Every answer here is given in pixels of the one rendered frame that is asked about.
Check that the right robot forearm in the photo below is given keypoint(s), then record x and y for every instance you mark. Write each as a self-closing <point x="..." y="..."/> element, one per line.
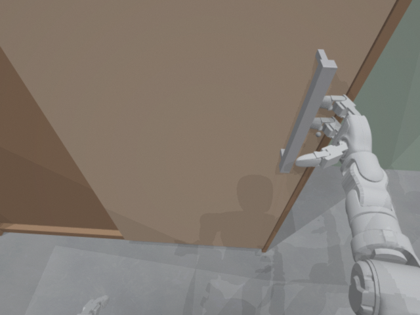
<point x="376" y="233"/>

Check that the right robot upper arm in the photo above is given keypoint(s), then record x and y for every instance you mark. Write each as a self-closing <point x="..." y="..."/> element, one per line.
<point x="384" y="288"/>

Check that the wardrobe door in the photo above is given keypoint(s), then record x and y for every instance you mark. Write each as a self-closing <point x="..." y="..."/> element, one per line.
<point x="175" y="111"/>
<point x="40" y="183"/>

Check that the handle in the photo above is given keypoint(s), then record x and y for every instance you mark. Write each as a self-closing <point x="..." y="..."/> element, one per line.
<point x="323" y="76"/>

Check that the right robot hand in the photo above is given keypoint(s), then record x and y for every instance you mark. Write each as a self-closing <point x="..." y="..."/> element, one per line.
<point x="355" y="134"/>

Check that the left robot hand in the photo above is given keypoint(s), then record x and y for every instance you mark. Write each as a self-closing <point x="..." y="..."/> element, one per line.
<point x="94" y="307"/>

